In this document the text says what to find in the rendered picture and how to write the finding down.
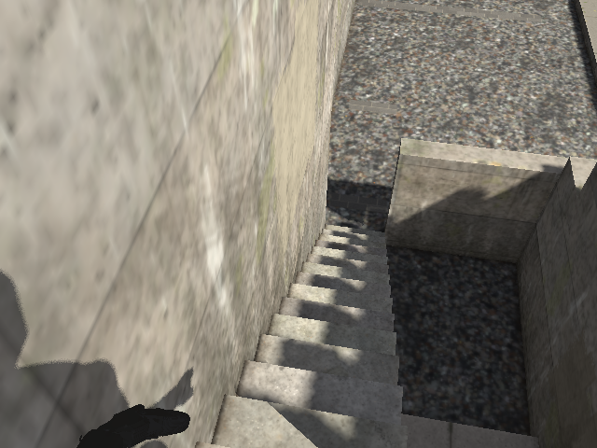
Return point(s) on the stairs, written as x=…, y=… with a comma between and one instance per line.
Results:
x=325, y=375

